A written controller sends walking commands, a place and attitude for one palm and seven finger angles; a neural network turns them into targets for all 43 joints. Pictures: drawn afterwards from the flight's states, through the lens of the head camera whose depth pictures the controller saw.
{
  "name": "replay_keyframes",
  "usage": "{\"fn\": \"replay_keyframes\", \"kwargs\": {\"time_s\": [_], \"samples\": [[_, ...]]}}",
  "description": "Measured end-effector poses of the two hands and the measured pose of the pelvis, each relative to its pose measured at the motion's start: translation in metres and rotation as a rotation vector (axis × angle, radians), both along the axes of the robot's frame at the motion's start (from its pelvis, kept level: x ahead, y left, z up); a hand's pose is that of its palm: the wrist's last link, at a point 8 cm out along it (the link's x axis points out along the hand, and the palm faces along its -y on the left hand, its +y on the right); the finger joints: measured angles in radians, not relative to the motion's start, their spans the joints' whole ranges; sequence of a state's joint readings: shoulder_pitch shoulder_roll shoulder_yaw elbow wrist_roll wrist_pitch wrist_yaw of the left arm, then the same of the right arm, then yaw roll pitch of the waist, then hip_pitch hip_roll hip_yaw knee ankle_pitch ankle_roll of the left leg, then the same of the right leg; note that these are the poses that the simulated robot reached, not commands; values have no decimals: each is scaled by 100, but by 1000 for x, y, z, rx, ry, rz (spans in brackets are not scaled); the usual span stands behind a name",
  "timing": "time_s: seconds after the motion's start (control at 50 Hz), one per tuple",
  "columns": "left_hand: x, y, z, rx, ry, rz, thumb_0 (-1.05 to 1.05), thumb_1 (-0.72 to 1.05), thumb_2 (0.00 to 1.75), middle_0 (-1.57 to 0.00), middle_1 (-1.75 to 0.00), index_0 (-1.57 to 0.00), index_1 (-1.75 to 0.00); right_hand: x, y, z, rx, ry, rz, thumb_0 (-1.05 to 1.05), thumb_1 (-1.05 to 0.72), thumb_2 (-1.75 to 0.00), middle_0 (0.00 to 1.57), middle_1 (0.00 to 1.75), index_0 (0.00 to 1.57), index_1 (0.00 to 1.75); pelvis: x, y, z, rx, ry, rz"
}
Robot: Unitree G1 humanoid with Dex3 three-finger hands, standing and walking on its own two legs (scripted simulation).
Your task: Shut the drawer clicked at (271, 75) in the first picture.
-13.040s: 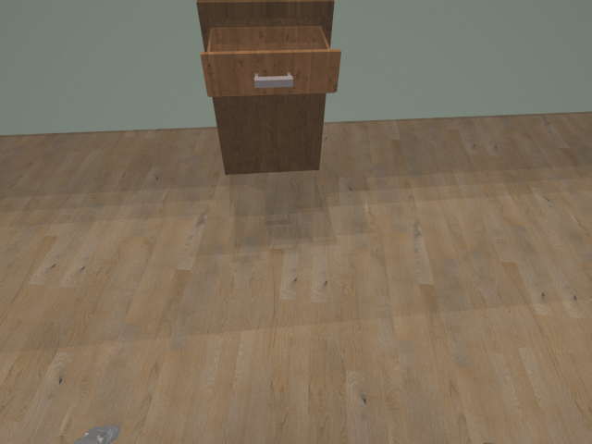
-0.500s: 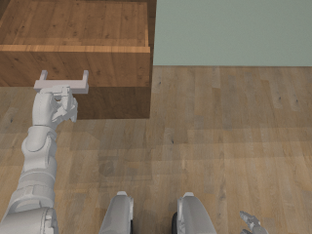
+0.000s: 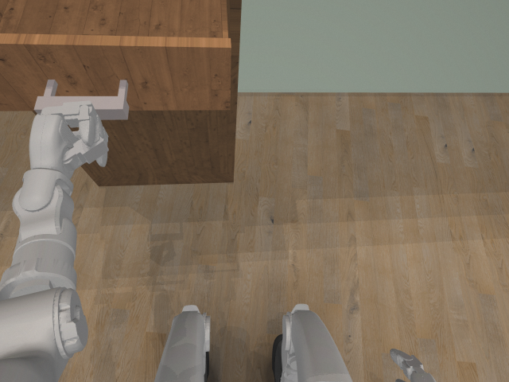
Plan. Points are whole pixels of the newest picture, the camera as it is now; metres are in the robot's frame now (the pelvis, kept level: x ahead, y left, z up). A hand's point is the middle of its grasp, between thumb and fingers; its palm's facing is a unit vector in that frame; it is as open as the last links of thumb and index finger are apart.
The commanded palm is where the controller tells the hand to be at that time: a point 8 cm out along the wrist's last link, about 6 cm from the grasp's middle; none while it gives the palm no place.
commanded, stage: push the drawer shut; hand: left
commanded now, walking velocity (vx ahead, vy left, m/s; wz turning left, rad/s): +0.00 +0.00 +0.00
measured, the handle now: (86, 97) +0.53 +0.27 +0.04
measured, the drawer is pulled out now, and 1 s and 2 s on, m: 0.15 0.03 0.00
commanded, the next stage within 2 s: pull the fist back off the drawer in 1.56 s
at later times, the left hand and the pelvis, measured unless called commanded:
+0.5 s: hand (108, 106) +0.52 +0.23 +0.04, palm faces +0.05 -1.00 -0.04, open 3.4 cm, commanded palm +0.53 +0.26 +0.05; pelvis -0.01 +0.01 -0.01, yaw -2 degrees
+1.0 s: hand (107, 78) +0.57 +0.24 +0.04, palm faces +0.05 -1.00 -0.04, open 3.4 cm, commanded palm +0.59 +0.25 +0.05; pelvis -0.01 +0.01 -0.02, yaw -3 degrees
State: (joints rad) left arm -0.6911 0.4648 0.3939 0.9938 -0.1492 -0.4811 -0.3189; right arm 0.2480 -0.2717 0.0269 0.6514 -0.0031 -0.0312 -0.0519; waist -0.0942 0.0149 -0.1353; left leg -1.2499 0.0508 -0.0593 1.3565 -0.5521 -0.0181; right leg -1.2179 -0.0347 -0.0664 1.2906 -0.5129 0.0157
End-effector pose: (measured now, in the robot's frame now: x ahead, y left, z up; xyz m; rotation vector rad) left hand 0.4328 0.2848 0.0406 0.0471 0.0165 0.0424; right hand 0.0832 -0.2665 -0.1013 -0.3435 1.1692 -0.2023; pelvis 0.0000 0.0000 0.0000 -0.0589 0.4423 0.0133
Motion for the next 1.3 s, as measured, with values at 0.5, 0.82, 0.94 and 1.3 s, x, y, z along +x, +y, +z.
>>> {"fn": "replay_keyframes", "kwargs": {"time_s": [0.5, 0.82, 0.94, 1.3], "samples": [[61, 0, 4, -4, 14, 6, 6, 83, 97, -140, -160, -140, -160, -72, 5, -3, -20, 169, -80, 1, -90, -90, 20, 30, 21, 30, -10, 7, -11, -23, 52, -14], [97, 8, 5, -3, 16, -5, 7, 78, 94, -140, -160, -140, -160, -95, 13, -2, -39, 245, -105, 0, -90, -90, 20, 30, 21, 30, -11, 13, -19, -43, 99, -18], [109, 9, 6, -4, 18, 2, 8, 77, 93, -140, -160, -140, -160, -101, 17, -2, -41, 267, -112, 0, -90, -90, 20, 30, 21, 30, -11, 14, -22, -49, 115, -18], [146, 10, 7, -1, 30, 15, 8, 78, 94, -140, -160, -140, -160, -123, 26, 2, -48, 351, -152, 0, -90, -90, 20, 30, 21, 30, -8, 14, -27, -66, 161, -22]]}}
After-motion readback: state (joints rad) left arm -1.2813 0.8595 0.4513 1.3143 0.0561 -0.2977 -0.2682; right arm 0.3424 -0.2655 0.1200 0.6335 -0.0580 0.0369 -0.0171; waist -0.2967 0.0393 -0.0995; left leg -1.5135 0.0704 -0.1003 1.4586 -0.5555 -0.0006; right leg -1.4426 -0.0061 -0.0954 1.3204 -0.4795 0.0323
